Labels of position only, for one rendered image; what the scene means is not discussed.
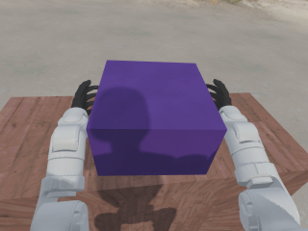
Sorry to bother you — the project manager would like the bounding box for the robot left hand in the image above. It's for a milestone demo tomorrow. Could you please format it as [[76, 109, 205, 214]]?
[[71, 80, 99, 115]]

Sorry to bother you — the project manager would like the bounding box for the carton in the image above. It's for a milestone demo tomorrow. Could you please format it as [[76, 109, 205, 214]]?
[[86, 60, 227, 176]]

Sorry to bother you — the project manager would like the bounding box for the left robot forearm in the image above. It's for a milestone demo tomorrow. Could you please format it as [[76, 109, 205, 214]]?
[[30, 107, 89, 231]]

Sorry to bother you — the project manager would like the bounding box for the robot right upper arm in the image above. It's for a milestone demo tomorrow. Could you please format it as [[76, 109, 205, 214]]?
[[238, 187, 308, 231]]

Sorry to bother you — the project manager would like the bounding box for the robot left upper arm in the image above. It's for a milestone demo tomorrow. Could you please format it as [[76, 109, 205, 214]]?
[[32, 200, 90, 231]]

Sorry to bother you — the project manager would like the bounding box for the right robot forearm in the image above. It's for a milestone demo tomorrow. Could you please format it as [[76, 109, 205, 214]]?
[[218, 105, 300, 225]]

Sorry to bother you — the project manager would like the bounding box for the robot right hand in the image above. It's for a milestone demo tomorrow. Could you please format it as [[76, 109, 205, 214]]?
[[205, 79, 232, 111]]

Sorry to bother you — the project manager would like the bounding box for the pedestal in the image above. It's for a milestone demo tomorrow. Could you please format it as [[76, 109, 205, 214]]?
[[0, 92, 308, 231]]

